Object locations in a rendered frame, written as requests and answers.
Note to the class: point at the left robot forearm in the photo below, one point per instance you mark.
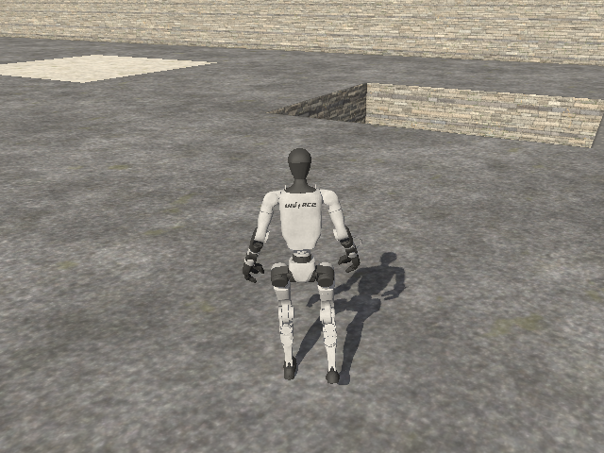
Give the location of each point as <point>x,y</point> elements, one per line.
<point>253,250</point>

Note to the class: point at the robot right hand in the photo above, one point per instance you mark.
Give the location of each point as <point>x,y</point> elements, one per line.
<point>346,259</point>

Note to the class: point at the robot head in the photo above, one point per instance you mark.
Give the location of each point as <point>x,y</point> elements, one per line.
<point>299,162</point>

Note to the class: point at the robot right foot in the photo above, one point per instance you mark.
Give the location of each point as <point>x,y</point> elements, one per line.
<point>332,376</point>

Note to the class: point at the right robot upper arm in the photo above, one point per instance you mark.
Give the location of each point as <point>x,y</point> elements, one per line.
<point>330,198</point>

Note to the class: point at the left robot upper arm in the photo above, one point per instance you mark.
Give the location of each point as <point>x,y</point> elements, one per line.
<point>266,213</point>

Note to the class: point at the robot left hand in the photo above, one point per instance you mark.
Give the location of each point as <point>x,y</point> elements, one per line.
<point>254,269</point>

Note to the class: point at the right robot forearm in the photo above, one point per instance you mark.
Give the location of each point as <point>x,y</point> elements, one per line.
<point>349,246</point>

